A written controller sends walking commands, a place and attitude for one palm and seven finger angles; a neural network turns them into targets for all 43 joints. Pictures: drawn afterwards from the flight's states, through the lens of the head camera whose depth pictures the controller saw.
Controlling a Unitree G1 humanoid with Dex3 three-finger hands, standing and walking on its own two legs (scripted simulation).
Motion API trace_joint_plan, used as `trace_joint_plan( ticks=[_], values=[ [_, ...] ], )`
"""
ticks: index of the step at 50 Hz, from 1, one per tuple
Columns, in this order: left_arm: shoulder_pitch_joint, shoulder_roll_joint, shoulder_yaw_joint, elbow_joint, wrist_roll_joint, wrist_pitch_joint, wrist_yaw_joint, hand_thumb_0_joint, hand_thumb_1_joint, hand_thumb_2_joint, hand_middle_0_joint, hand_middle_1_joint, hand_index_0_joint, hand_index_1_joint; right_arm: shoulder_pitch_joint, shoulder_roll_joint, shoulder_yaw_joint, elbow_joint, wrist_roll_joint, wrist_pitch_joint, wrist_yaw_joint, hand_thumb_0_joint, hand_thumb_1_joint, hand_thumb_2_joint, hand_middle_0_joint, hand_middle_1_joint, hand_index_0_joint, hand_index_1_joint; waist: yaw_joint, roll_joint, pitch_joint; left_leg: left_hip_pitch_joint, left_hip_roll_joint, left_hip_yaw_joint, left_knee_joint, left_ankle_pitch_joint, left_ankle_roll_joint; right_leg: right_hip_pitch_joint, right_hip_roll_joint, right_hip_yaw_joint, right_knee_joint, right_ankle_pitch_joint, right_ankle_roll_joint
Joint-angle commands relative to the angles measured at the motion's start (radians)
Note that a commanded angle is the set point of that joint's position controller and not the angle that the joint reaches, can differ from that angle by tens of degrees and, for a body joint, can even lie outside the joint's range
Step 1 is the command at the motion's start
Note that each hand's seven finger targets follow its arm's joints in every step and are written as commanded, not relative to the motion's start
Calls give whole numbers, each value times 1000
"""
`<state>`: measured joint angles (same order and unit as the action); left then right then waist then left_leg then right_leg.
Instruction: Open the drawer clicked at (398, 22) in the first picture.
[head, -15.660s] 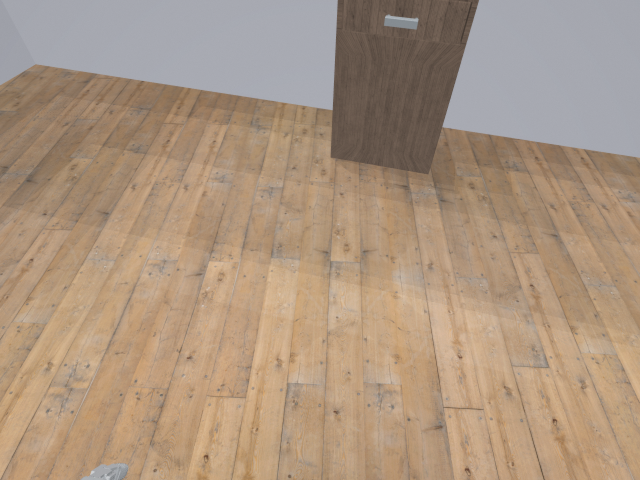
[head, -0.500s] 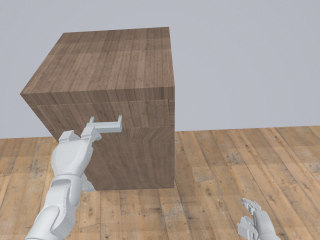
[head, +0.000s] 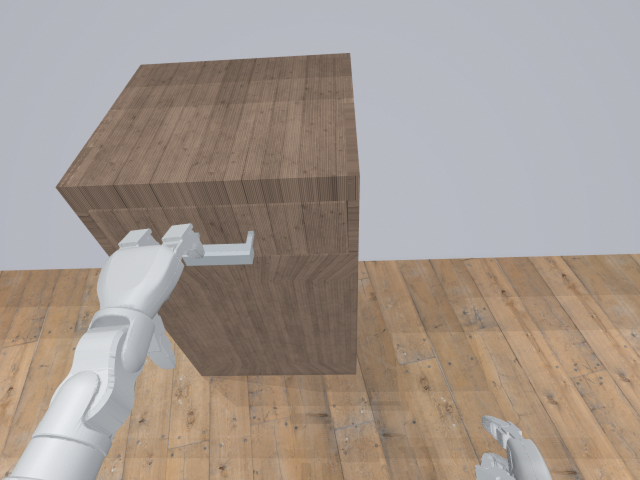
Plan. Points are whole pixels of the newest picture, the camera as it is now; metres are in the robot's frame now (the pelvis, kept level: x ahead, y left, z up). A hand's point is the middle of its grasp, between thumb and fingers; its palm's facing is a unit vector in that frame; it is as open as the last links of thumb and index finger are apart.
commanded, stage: raise the hand with hooked fingers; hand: left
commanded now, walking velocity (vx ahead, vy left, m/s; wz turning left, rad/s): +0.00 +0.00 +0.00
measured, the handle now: (221, 245) +0.50 +0.26 -0.06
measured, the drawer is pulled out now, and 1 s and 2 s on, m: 0.00 0.00 0.00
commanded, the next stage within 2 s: move the hooked fingers above the handle in 0.18 s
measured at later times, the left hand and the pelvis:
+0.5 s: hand (176, 298) +0.31 +0.23 +0.05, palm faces -0.02 -0.08 -1.00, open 13.9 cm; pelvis +0.00 -0.02 +0.00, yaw +0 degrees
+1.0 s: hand (194, 270) +0.37 +0.24 +0.03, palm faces -0.02 -0.06 -1.00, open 13.8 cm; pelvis +0.01 -0.01 -0.01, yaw -1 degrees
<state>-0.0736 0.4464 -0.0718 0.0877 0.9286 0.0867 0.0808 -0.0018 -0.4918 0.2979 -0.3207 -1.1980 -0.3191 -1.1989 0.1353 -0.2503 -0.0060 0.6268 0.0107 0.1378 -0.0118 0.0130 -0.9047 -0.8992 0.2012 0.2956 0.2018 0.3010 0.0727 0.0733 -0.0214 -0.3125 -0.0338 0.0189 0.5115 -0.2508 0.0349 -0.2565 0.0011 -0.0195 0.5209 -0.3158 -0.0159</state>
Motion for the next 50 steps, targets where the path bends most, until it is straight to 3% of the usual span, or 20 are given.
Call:
trace_joint_plan(
  ticks=[1, 7, 11, 14, 17, 19, 22, 24, 31, 32, 33, 35, 38, 39, 40, 43, 45, 47, 48, 50],
  values=[
    [-261, 214, 153, -236, 18, -41, 89, 0, -500, 300, -300, -1200, -300, -1200, -118, -104, -40, -152, -4, -53, -9, 0, -900, -900, 200, 300, 200, 300, 8, -38, -281, 156, 5, -34, -31, 320, -5, 41, 24, 10, -43, 299, -26],
    [-282, 200, 135, -197, 24, -11, 129, 0, -500, 300, -300, -1200, -300, -1200, -127, -106, -45, -135, 6, -56, -13, 0, -900, -900, 200, 300, 200, 300, 0, -29, -274, 142, -2, -21, -34, 267, -3, 34, 24, 21, -52, 261, -25],
    [-276, 178, 99, -176, 18, 15, 114, 0, -500, 300, -300, -1200, -300, -1200, -137, -103, -41, -136, 11, -57, -19, 0, -900, -900, 200, 300, 200, 300, -4, -43, -254, 134, -6, -14, -38, 239, 3, 35, 20, 22, -59, 255, -19],
    [-268, 189, 105, -177, 14, 15, 96, 0, -500, 300, -300, -1200, -300, -1200, -145, -103, -36, -140, 10, -58, -23, 0, -900, -900, 200, 300, 200, 300, -3, -63, -243, 123, -8, -9, -41, 230, 7, 50, 16, 30, -65, 265, -16],
    [-274, 239, 155, -92, 17, 14, 86, 0, -500, 300, -300, -1200, -300, -1200, -136, -107, -31, -127, 11, -53, -32, 0, -900, -900, 200, 300, 200, 300, -1, -105, -210, 83, -13, 0, -39, 210, 8, 60, 14, 44, -75, 267, -12],
    [-323, 223, 134, -62, 19, 5, 80, 0, -500, 300, -300, -1200, -300, -1200, -136, -104, -28, -123, 15, -53, -41, 0, -900, -900, 200, 300, 200, 300, -13, -106, -196, 73, -17, 8, -32, 192, 11, 42, 10, 45, -75, 265, -7],
    [-416, 236, 130, -27, 27, -26, 81, 0, -500, 300, -300, -1200, -300, -1200, -112, -106, -33, -114, 12, -60, -48, 0, -900, -900, 200, 300, 200, 300, -26, -76, -223, 77, -20, 5, -16, 179, 11, 19, 12, 48, -68, 242, -9],
    [-473, 213, 100, -18, 28, -53, 82, 0, -500, 300, -300, -1200, -300, -1200, -95, -103, -38, -111, 12, -69, -51, 0, -900, -900, 200, 300, 200, 300, -36, -57, -251, 89, -21, 4, 0, 182, 15, 1, 10, 46, -58, 253, -9],
    [-473, 262, 157, 106, 30, -94, 97, 0, -500, 300, -300, -1200, -300, -1200, -55, -113, -53, -97, 11, -63, -53, 0, -900, -900, 200, 300, 200, 300, -31, -92, -299, 17, -27, 13, 48, 231, 16, 26, 4, 57, -9, 401, -2],
    [-475, 272, 172, 97, 32, -100, 101, 0, -500, 300, -300, -1200, -300, -1200, -44, -116, -58, -98, 10, -62, -49, 0, -900, -900, 200, 300, 200, 300, -27, -83, -322, 22, -26, 8, 50, 249, 14, 31, 9, 50, 2, 403, -7],
    [-476, 258, 157, 85, 36, -104, 107, 0, -500, 300, -300, -1200, -300, -1200, -44, -114, -60, -105, 11, -60, -46, 0, -900, -900, 200, 300, 200, 300, -26, -45, -331, 32, -26, 7, 57, 264, 14, 17, 12, 46, 11, 407, -11],
    [-479, 227, 134, 89, 35, -104, 118, 0, -500, 300, -300, -1200, -300, -1200, -29, -113, -68, -104, 12, -59, -40, 0, -900, -900, 200, 300, 200, 300, -35, -29, -333, 49, -20, 8, 68, 288, 14, -14, 17, 34, 20, 409, -14],
    [-521, 253, 152, 169, 36, -97, 126, 0, -500, 300, -300, -1200, -300, -1200, -3, -126, -72, -90, 16, -55, -43, 0, -900, -900, 200, 300, 200, 300, -50, -106, -313, 8, -16, 6, 72, 249, 18, -33, 19, 34, 17, 372, -8],
    [-531, 276, 170, 161, 42, -101, 132, 0, -500, 300, -300, -1200, -300, -1200, 3, -127, -75, -92, 13, -55, -44, 0, -900, -900, 200, 300, 200, 300, -42, -96, -342, 8, -17, 7, 76, 262, 18, -19, 19, 37, 26, 391, -9],
    [-544, 274, 163, 146, 50, -105, 138, 0, -500, 300, -300, -1200, -300, -1200, 5, -125, -77, -92, 12, -53, -43, 0, -900, -900, 200, 300, 200, 300, -41, -47, -372, 24, -19, 7, 83, 292, 17, -19, 21, 36, 38, 413, -14],
    [-537, 259, 164, 116, 56, -112, 160, 0, -500, 300, -300, -1200, -300, -1200, 28, -123, -89, -91, 7, -50, -35, 0, -900, -900, 200, 300, 200, 300, -39, -14, -427, 68, -9, -5, 97, 370, 14, -30, 29, 24, 59, 434, -21],
    [-526, 218, 136, 167, 50, -99, 167, 0, -500, 300, -300, -1200, -300, -1200, 35, -125, -89, -85, 11, -48, -31, 0, -900, -900, 200, 300, 200, 300, -54, -33, -371, 52, -3, -3, 97, 357, 12, -69, 33, 16, 55, 410, -20],
    [-548, 250, 160, 229, 54, -84, 170, 0, -500, 300, -300, -1200, -300, -1200, 47, -135, -88, -77, 13, -43, -33, 0, -900, -900, 200, 300, 200, 300, -56, -91, -353, 15, -2, -4, 91, 329, 13, -66, 35, 14, 52, 384, -20],
    [-554, 256, 159, 236, 63, -77, 171, 0, -500, 300, -300, -1200, -300, -1200, 48, -134, -88, -81, 14, -41, -33, 0, -900, -900, 200, 300, 200, 300, -50, -61, -364, 17, -3, -3, 89, 325, 12, -70, 35, 14, 57, 373, -21],
    [-613, 227, 124, 233, 72, -73, 176, 0, -500, 300, -300, -1200, -300, -1200, 60, -132, -90, -78, 14, -41, -31, 0, -900, -900, 200, 300, 200, 300, -62, -33, -372, 42, 3, -7, 91, 330, 10, -101, 37, 6, 58, 347, -25]
  ],
)
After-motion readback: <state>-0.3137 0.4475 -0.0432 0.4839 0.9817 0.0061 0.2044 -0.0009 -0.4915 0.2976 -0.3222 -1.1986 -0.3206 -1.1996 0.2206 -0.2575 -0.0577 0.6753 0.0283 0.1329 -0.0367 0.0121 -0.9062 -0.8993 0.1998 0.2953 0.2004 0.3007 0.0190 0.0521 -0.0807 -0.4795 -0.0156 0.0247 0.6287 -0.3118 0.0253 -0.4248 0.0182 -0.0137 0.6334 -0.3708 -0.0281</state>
